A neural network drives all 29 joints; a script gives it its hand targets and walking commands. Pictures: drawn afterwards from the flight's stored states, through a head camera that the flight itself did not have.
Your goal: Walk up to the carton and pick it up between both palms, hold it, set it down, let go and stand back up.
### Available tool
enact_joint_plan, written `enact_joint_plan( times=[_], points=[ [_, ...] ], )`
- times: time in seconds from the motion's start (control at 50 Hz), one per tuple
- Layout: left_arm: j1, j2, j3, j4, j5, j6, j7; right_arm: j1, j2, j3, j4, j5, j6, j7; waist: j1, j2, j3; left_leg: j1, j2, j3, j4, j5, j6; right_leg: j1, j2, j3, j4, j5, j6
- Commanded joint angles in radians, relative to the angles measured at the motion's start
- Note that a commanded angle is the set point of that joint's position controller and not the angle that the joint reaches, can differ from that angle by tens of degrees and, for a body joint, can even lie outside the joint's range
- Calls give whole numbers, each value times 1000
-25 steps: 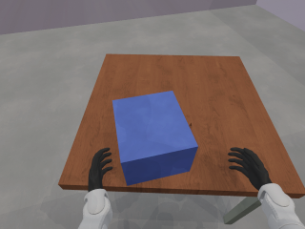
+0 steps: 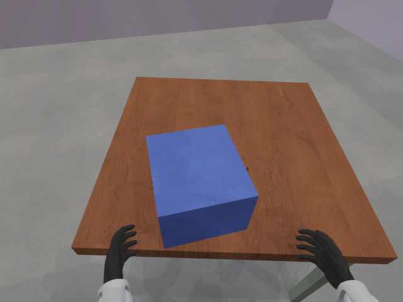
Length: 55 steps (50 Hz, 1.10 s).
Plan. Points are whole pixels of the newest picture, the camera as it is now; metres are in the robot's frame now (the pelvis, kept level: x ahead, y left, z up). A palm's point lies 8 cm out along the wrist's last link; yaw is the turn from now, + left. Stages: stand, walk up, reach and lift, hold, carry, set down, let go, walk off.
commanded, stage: set down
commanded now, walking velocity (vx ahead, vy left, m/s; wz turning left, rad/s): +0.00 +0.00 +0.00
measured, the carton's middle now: (196, 182) +0.44 +0.03 -0.05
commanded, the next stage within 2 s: let go in 0.98 s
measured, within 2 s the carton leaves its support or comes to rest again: neither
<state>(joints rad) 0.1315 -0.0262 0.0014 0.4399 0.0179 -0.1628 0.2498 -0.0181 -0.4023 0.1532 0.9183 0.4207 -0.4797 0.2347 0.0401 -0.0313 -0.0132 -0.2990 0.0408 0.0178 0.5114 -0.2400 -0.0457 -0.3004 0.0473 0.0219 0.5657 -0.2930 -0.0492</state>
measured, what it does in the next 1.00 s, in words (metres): stands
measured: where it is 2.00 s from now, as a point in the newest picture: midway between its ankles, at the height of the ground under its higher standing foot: outside the picture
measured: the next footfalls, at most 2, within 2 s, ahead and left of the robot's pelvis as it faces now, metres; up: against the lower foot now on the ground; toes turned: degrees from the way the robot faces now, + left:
none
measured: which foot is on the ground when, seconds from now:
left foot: down 0.00-1.00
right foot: down 0.00-1.00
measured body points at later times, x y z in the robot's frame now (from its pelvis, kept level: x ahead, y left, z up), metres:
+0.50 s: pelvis +0.03 +0.03 +0.01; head +0.03 +0.04 +0.46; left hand +0.19 +0.22 -0.06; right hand +0.22 -0.22 -0.06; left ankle +0.02 +0.15 -0.73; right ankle +0.00 -0.09 -0.73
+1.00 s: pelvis +0.03 +0.03 +0.01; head +0.02 +0.04 +0.46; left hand +0.17 +0.25 -0.09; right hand +0.19 -0.19 -0.08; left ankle +0.02 +0.15 -0.73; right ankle +0.00 -0.09 -0.73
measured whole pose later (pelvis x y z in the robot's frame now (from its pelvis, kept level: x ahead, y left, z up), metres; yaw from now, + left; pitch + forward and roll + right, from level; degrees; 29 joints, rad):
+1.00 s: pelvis +0.03 +0.03 +0.01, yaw +1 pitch -5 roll +0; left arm 0.23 0.17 0.03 0.55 0.02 0.09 0.01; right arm 0.19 -0.18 0.02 0.78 0.02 -0.25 0.01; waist 0.02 -0.03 0.07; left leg -0.05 0.01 0.01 0.37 -0.22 -0.01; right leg -0.02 0.02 0.02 0.35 -0.25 -0.01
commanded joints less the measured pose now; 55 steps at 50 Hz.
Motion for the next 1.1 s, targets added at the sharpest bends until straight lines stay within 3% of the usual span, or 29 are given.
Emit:
enact_joint_plan(
  times=[0.0,0.02,0.06,0.1,0.12,0.18,0.24,0.26,0.3,0.32,0.34,0.36,0.38,0.4,0.42,0.44,0.46,0.48,0.5,0.58,0.62,0.68,0.7,0.76,0.8,0.82,0.86,0.96,1.08],
  points=[
    [-82,25,-23,-205,-1,-14,-15,-121,-221,-102,-126,-33,-28,-2,4,-81,-179,133,-41,11,-73,136,38,87,-35,68,-163,263,11],
    [-74,31,-29,-155,5,2,-26,-110,-211,-98,-90,-51,-16,-8,-19,-82,-154,162,-42,10,-77,129,37,72,-33,69,-180,257,8],
    [-80,40,-14,-216,6,0,-19,-137,-227,-122,-152,-59,-22,-3,9,-72,-185,195,-36,14,-93,167,40,75,-12,29,-170,296,-2],
    [-51,43,-15,-134,18,32,-40,-103,-196,-112,-83,-94,8,-15,-6,-59,-112,233,-35,13,-104,165,33,54,-18,33,-201,288,-5],
    [-15,41,-5,-163,27,37,-39,-79,-199,-111,-108,-96,9,-14,16,-59,-128,252,-31,15,-116,204,36,82,-8,16,-196,336,-9],
    [7,60,-4,-183,30,44,-51,-48,-186,-118,-122,-117,17,-21,9,-51,-140,272,-31,17,-120,267,36,122,-5,11,-202,409,-5],
    [24,68,-10,-192,31,44,-48,-35,-175,-132,-126,-135,26,-16,13,-29,-113,289,-22,17,-135,279,30,101,2,-7,-209,391,-15],
    [12,67,-20,-221,32,37,-44,-33,-173,-138,-127,-131,27,-12,10,1,-120,303,-21,15,-131,294,24,88,0,-8,-217,379,-20],
    [19,99,-12,-153,25,52,-64,-22,-150,-140,-118,-164,45,-33,-8,-18,-86,288,-31,21,-125,274,24,105,-13,10,-228,398,-6],
    [19,91,-18,-211,21,47,-59,-31,-171,-163,-150,-159,39,-28,-1,4,-117,304,-24,17,-133,294,18,92,-2,-14,-221,396,-11],
    [57,89,-34,-145,20,65,-75,11,-143,-147,-104,-172,52,-36,-24,-8,-76,318,-25,15,-128,297,16,91,-8,-1,-240,384,-10],
    [49,98,-24,-187,19,60,-75,6,-153,-159,-141,-169,49,-33,-3,7,-102,330,-23,15,-132,323,16,82,-2,-18,-241,382,-15],
    [66,111,-21,-157,21,69,-85,23,-132,-151,-130,-178,57,-39,-14,2,-81,330,-27,17,-126,322,16,87,-11,-4,-249,391,-11],
    [66,111,-11,-188,28,65,-81,23,-143,-156,-145,-178,57,-36,4,20,-91,324,-27,17,-135,340,13,100,-5,-16,-244,399,-13],
    [87,115,-18,-162,26,75,-87,39,-133,-154,-128,-187,66,-40,-7,12,-76,333,-26,16,-131,345,12,97,-5,-14,-251,399,-10],
    [57,121,-3,-203,29,66,-78,22,-138,-163,-141,-181,66,-34,11,33,-92,333,-25,15,-133,361,9,92,-4,-19,-249,390,-14],
    [69,130,-8,-134,24,81,-92,31,-115,-155,-128,-206,79,-46,-12,-8,-55,320,-31,19,-131,318,14,94,-13,-3,-264,373,-4],
    [75,138,2,-147,19,85,-100,38,-109,-159,-156,-212,83,-53,-8,-22,-65,308,-34,16,-136,302,19,109,-18,-5,-263,379,4],
    [84,161,9,-83,25,110,-121,62,-82,-147,-130,-245,102,-75,-23,-38,-31,302,-44,25,-136,282,26,121,-32,13,-273,410,15],
    [84,209,49,-100,25,137,-162,83,-45,-155,-167,-290,116,-125,-7,-55,-50,298,-55,33,-154,302,38,190,-32,0,-260,516,41],
    [60,215,47,-136,15,121,-152,63,-36,-160,-217,-284,108,-126,16,-38,-57,302,-48,26,-140,331,29,173,-28,-2,-263,469,37],
    [67,202,16,-153,10,124,-148,90,-30,-194,-211,-300,126,-122,-13,5,-31,347,-34,19,-143,336,15,112,-21,-23,-288,367,17],
    [55,226,20,-104,6,138,-164,97,4,-187,-208,-321,139,-136,-33,-2,-15,330,-44,24,-135,307,18,118,-37,0,-298,362,27],
    [72,240,22,-118,5,150,-176,107,2,-192,-222,-336,145,-157,-19,21,-31,335,-46,17,-132,344,12,132,-38,-9,-280,442,38],
    [74,262,31,-84,5,164,-193,125,25,-188,-215,-348,159,-172,-29,7,-12,330,-51,18,-133,323,12,141,-42,-7,-288,431,46],
    [63,292,68,-2,2,191,-224,145,82,-143,-238,-380,177,-197,-32,-63,50,302,-78,44,-153,257,33,170,-63,8,-303,455,71],
    [36,316,81,-16,5,211,-248,144,94,-151,-252,-395,188,-225,-24,-46,43,285,-82,43,-177,212,33,204,-65,2,-283,491,90],
    [-31,322,49,-74,1,237,-235,121,128,-188,-270,-419,222,-234,-30,51,40,338,-45,52,-176,230,14,129,-43,-33,-299,251,47],
    [-62,334,7,-103,-28,244,-221,75,99,-257,-276,-459,222,-224,-43,98,-2,335,-11,50,-157,235,1,95,-14,-62,-268,180,23]
  ],
)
